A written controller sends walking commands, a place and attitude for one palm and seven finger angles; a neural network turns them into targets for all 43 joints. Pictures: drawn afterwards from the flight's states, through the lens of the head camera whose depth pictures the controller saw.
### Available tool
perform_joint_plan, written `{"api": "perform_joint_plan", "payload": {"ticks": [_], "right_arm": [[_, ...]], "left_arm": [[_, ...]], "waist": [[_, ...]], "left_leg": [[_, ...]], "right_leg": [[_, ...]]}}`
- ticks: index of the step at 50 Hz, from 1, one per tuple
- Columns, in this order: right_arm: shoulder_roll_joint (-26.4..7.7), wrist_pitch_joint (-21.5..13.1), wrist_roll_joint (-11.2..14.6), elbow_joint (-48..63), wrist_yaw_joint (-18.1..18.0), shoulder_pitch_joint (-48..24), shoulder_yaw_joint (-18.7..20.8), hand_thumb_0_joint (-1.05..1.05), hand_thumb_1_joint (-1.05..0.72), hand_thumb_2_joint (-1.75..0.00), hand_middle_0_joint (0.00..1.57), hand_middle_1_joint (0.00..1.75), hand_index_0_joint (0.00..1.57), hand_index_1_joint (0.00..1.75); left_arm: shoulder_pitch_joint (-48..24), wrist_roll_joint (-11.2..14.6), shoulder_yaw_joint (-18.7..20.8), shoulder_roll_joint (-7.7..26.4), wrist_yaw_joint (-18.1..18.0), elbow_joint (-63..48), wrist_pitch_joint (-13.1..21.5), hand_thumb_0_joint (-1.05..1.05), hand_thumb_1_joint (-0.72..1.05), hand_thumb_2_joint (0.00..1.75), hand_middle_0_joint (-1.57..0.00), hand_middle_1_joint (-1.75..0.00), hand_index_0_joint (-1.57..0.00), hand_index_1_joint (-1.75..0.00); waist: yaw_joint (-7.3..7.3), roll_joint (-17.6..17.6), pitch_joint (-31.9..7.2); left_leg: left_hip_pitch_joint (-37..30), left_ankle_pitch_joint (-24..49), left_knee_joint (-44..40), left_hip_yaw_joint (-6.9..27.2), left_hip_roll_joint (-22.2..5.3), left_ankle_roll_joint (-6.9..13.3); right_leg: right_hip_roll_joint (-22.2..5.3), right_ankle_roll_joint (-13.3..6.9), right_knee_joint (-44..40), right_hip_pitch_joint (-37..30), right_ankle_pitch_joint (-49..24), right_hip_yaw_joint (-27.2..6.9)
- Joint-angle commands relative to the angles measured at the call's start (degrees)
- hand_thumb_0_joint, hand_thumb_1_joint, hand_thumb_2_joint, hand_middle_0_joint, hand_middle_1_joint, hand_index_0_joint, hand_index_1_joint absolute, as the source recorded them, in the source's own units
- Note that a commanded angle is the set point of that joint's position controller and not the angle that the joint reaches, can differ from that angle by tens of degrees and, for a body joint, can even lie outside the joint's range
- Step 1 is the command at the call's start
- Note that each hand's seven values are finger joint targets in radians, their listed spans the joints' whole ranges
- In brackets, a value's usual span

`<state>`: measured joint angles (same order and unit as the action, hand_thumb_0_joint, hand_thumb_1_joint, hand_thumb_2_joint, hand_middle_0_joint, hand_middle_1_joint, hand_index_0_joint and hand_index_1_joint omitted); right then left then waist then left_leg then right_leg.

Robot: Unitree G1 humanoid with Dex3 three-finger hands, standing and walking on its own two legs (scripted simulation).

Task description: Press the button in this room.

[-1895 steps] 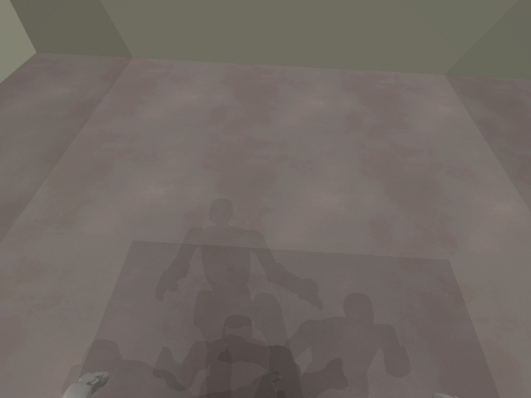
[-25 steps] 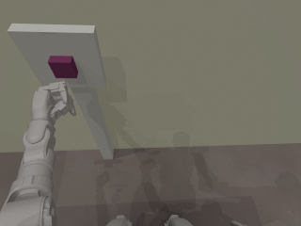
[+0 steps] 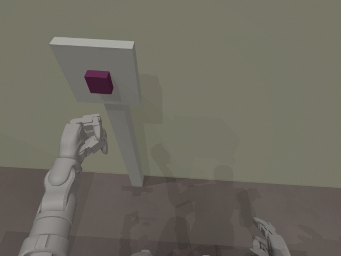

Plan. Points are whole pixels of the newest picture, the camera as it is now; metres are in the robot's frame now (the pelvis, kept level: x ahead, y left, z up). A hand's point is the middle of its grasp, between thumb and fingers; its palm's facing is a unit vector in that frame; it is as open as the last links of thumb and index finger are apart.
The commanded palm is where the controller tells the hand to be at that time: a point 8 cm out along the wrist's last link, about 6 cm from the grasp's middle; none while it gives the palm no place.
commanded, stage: draw the hand back to the body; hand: left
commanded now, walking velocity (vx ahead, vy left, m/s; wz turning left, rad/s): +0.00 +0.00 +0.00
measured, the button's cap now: (100, 81) +0.50 +0.20 +0.11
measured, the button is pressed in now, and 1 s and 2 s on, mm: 0 0 0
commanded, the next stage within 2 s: step back with the hand held close in 1.42 s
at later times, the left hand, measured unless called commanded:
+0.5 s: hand (77, 163) +0.27 +0.19 +0.13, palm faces +0.07 -0.99 -0.14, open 3.1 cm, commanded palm +0.23 +0.24 +0.14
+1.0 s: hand (36, 176) +0.22 +0.21 +0.18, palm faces +0.33 -0.87 -0.37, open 3.1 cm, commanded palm +0.17 +0.26 +0.20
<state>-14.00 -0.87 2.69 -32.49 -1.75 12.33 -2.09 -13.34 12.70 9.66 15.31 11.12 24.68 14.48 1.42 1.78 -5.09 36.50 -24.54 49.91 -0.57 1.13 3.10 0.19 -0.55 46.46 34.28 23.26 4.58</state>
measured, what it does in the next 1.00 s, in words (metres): stands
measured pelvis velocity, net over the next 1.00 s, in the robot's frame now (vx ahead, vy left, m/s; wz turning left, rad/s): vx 0.02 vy -0.01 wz -0.02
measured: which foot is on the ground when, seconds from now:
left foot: down 0.00-1.00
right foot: down 0.00-1.00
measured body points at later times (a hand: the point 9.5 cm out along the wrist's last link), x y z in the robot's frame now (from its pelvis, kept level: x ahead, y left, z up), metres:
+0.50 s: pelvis +0.00 -0.02 +0.02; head -0.01 -0.04 +0.47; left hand +0.26 +0.24 +0.14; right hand +0.17 -0.26 -0.05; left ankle +0.00 +0.08 -0.70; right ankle -0.01 -0.12 -0.70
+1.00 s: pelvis +0.02 -0.01 +0.04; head +0.00 -0.04 +0.49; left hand +0.20 +0.26 +0.20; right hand +0.20 -0.23 -0.04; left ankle +0.00 +0.08 -0.70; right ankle +0.00 -0.12 -0.70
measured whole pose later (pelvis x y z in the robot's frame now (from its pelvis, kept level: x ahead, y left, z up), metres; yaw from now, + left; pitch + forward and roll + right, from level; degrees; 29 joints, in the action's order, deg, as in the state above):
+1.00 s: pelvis +0.02 -0.01 +0.04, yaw -1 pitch -2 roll -1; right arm -13.2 -4.7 1.1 -35.0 -3.5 11.3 -1.8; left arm 28.6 3.9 12.9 17.9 -5.8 -22.6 3.6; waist -2.7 4.4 -0.8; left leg 7.0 -16.2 25.5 -1.9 1.0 2.3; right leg 1.1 -1.1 23.3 6.0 15.0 2.6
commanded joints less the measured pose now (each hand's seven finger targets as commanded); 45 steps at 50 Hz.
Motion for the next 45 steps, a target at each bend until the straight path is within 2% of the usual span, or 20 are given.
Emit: {"api": "perform_joint_plan", "payload": {"ticks": [1, 2, 4, 7, 8, 10, 12, 17, 20, 22, 23, 24, 25, 26, 28, 32, 34, 41, 42, 45], "right_arm": [[-8.50, -2.49, 0.17, 8.81, -1.09, 0.84, 3.55, 0.00, -0.90, -0.90, 0.20, 0.30, 0.20, 0.30], [-7.91, -2.77, 0.34, 9.42, -1.08, 0.05, 3.39, 0.00, -0.90, -0.90, 0.20, 0.30, 0.20, 0.30], [-7.51, -3.26, 0.43, 10.09, -1.08, -0.47, 3.24, 0.00, -0.90, -0.90, 0.20, 0.30, 0.20, 0.30], [-7.72, -3.50, 0.88, 10.18, -1.25, -1.26, 2.97, 0.00, -0.90, -0.90, 0.20, 0.30, 0.20, 0.30], [-7.86, -3.53, 1.15, 10.24, -1.35, -1.61, 2.99, 0.00, -0.90, -0.90, 0.20, 0.30, 0.20, 0.30], [-8.07, -3.86, 1.34, 10.84, -1.62, -2.37, 3.04, 0.00, -0.90, -0.90, 0.20, 0.30, 0.20, 0.30], [-7.81, -4.46, 1.56, 11.31, -1.90, -2.84, 2.99, 0.00, -0.90, -0.90, 0.20, 0.30, 0.20, 0.30], [-7.60, -7.11, 1.59, 10.73, -2.97, -3.58, 2.59, 0.00, -0.90, -0.90, 0.20, 0.30, 0.20, 0.30], [-7.58, -8.54, 1.54, 10.10, -3.48, -3.91, 2.41, 0.00, -0.90, -0.90, 0.20, 0.30, 0.20, 0.30], [-7.27, -9.35, 1.63, 10.07, -3.58, -4.43, 2.11, 0.00, -0.90, -0.90, 0.20, 0.30, 0.20, 0.30], [-6.87, -8.64, 0.41, 9.20, -4.09, -5.91, 2.97, 0.00, -0.90, -0.90, 0.20, 0.30, 0.20, 0.30], [-5.99, -8.45, 0.30, 9.16, -4.23, -5.82, 2.62, 0.00, -0.90, -0.90, 0.20, 0.30, 0.20, 0.30], [-6.19, -8.47, 0.24, 9.17, -4.14, -5.99, 2.66, 0.00, -0.90, -0.90, 0.20, 0.30, 0.20, 0.30], [-5.95, -7.95, 0.21, 8.85, -4.09, -5.91, 2.55, 0.00, -0.90, -0.90, 0.20, 0.30, 0.20, 0.30], [-5.76, -7.10, 0.04, 8.52, -3.98, -6.57, 2.45, 0.00, -0.90, -0.90, 0.20, 0.30, 0.20, 0.30], [-5.53, -6.97, -0.46, 8.24, -3.71, -7.45, 2.16, 0.00, -0.90, -0.90, 0.20, 0.30, 0.20, 0.30], [-5.23, -7.50, -0.75, 8.07, -3.53, -7.65, 2.14, 0.00, -0.90, -0.90, 0.20, 0.30, 0.20, 0.30], [-5.13, -7.79, -1.49, 7.22, -2.90, -7.83, 2.45, 0.00, -0.90, -0.90, 0.20, 0.30, 0.20, 0.30], [-5.22, -7.65, -1.52, 7.14, -2.76, -7.74, 2.49, 0.00, -0.90, -0.90, 0.20, 0.30, 0.20, 0.30], [-5.24, -7.50, -1.69, 7.02, -2.41, -8.24, 2.82, 0.00, -0.90, -0.90, 0.20, 0.30, 0.20, 0.30]], "left_arm": [[-11.72, 1.77, 6.84, 13.22, 0.28, -17.87, 3.21, 0.00, 0.90, 0.90, -1.30, -1.50, -1.30, -1.50], [-10.82, 2.22, 5.52, 11.47, 0.21, -21.08, 3.35, 0.00, 0.90, 0.90, -1.30, -1.50, -1.30, -1.50], [-5.02, 3.22, 7.65, 12.36, -0.38, -23.45, 3.07, 0.00, 0.90, 0.90, -1.30, -1.50, -1.30, -1.50], [0.50, 4.14, 8.23, 11.69, -0.54, -21.31, 0.85, 0.00, 0.90, 0.90, -1.30, -1.50, -1.30, -1.50], [1.66, 4.19, 8.47, 11.87, -0.40, -20.83, -0.09, 0.00, 0.90, 0.90, -1.30, -1.50, -1.30, -1.50], [3.57, 4.49, 8.40, 11.77, 0.16, -22.15, -1.80, 0.00, 0.90, 0.90, -1.30, -1.50, -1.30, -1.50], [4.10, 4.46, 7.20, 11.13, 0.90, -26.65, -2.84, 0.00, 0.90, 0.90, -1.30, -1.50, -1.30, -1.50], [3.51, 5.87, 7.70, 12.49, 2.01, -34.69, -2.88, 0.00, 0.90, 0.90, -1.30, -1.50, -1.30, -1.50], [5.56, 6.24, 8.82, 13.71, 2.19, -36.43, -3.04, 0.00, 0.90, 0.90, -1.30, -1.50, -1.30, -1.50], [6.60, 6.25, 7.89, 12.38, 2.52, -36.73, -4.12, 0.00, 0.90, 0.90, -1.30, -1.50, -1.30, -1.50], [6.27, -2.19, 8.83, 18.37, -5.78, -39.54, -4.54, 0.00, 0.90, 0.90, -1.30, -1.50, -1.30, -1.50], [10.88, -2.96, 6.19, 12.56, -9.48, -38.16, -5.41, 0.00, 0.90, 0.90, -1.30, -1.50, -1.30, -1.50], [12.97, -3.18, 5.61, 11.92, -11.10, -38.99, -5.98, 0.00, 0.90, 0.90, -1.30, -1.50, -1.30, -1.50], [17.22, -4.09, 4.74, 10.53, -12.33, -38.70, -6.47, 0.00, 0.90, 0.90, -1.30, -1.50, -1.30, -1.50], [19.24, -5.02, 5.88, 11.79, -14.34, -41.20, -6.85, 0.00, 0.90, 0.90, -1.30, -1.50, -1.30, -1.50], [21.79, -6.62, 7.45, 13.36, -16.56, -48.00, -6.59, 0.00, 0.90, 0.90, -1.30, -1.50, -1.30, -1.50], [21.81, -7.47, 7.54, 13.72, -17.39, -52.80, -6.32, 0.00, 0.90, 0.90, -1.30, -1.50, -1.30, -1.50], [31.84, -8.03, 6.94, 11.00, -17.98, -55.42, -7.24, 0.00, 0.90, 0.90, -1.30, -1.50, -1.30, -1.50], [33.08, -8.27, 8.05, 11.71, -18.04, -55.38, -7.19, 0.00, 0.90, 0.90, -1.30, -1.50, -1.30, -1.50], [36.58, -8.37, 9.18, 11.92, -17.81, -57.11, -7.20, 0.00, 0.90, 0.90, -1.30, -1.50, -1.30, -1.50]], "waist": [[-0.87, 3.85, -22.92], [-0.88, 4.05, -23.75], [-2.06, 2.96, -22.40], [-1.27, -3.15, -14.60], [-1.13, -3.27, -11.66], [-1.10, -3.30, -9.53], [-1.17, 0.85, -10.73], [-0.18, 0.84, -9.44], [-0.44, 0.99, -8.26], [-0.62, 2.06, -7.04], [-2.96, 1.32, -4.12], [-1.87, 0.11, -2.38], [-2.00, -3.88, -1.38], [-2.14, -2.47, -1.80], [-2.36, -0.71, -2.25], [-2.99, 0.23, -3.66], [-3.02, 3.87, -4.82], [-3.36, -0.18, -0.99], [-3.73, -1.59, -0.50], [-4.22, -1.47, -0.15]], "left_leg": [[-17.40, 24.05, -8.44, 4.09, -1.94, -3.02], [-18.81, 25.53, -8.76, 3.91, -2.02, -3.05], [-18.18, 27.17, -9.55, 3.57, -2.24, -3.06], [-12.68, 19.59, -11.38, 2.33, -1.87, -1.97], [-11.60, 17.24, -12.18, 2.22, -1.85, -1.91], [-11.34, 14.89, -12.81, 1.86, -1.61, -1.42], [-13.82, 14.94, -13.57, 1.57, -1.45, -1.52], [-16.10, 12.18, -14.42, 2.28, -1.51, -1.04], [-16.68, 11.12, -14.97, 2.63, -1.49, -0.96], [-17.74, 10.16, -15.81, 2.75, -1.36, -1.05], [-18.04, 8.98, -18.26, 2.40, -1.73, -0.63], [-18.70, 7.84, -19.32, 1.92, -1.73, -0.76], [-18.09, 7.60, -19.45, 2.12, -1.77, -0.64], [-19.81, 8.84, -20.00, 1.51, -1.90, -0.65], [-21.87, 10.59, -21.25, 0.96, -1.85, -0.59], [-25.82, 16.20, -23.62, 0.73, -1.97, -0.64], [-28.69, 19.27, -24.39, 0.60, -2.04, -0.79], [-30.74, 24.52, -26.44, 0.60, -2.43, -0.75], [-30.61, 25.31, -26.72, 0.78, -2.51, -0.84], [-31.02, 26.72, -26.99, 0.76, -2.68, -0.85]], "right_leg": [[0.50, -1.21, -4.54, -9.45, -18.95, -1.86], [0.59, -1.08, -4.85, -10.27, -20.00, -1.83], [0.78, -1.01, -5.43, -12.41, -21.47, -1.66], [0.86, -0.45, -7.88, -13.66, -20.36, -1.84], [0.83, -0.44, -8.72, -13.12, -18.76, -1.78], [0.51, -0.32, -10.35, -13.51, -17.03, -2.38], [0.39, -0.41, -10.95, -13.86, -16.66, -2.52], [0.42, -0.09, -13.50, -13.90, -13.28, -3.10], [0.31, -0.09, -14.55, -14.13, -11.36, -3.20], [0.13, -0.09, -15.21, -13.72, -10.36, -3.05], [-1.38, -1.11, -19.72, -14.88, -8.85, -6.05], [-1.82, -0.81, -21.04, -15.33, -7.24, -5.84], [-1.82, -0.48, -21.90, -15.84, -6.57, -6.01], [-1.84, -0.60, -21.75, -17.79, -8.10, -5.98], [-1.97, -0.52, -22.59, -20.43, -10.82, -5.90], [-1.65, -0.67, -23.44, -24.70, -17.17, -5.01], [-1.60, -0.90, -23.68, -25.73, -20.02, -4.59], [-1.23, -0.65, -25.16, -27.76, -23.95, -3.91], [-1.01, -0.63, -25.20, -27.71, -24.26, -3.63], [-0.92, -0.55, -25.68, -28.25, -25.09, -3.68]]}}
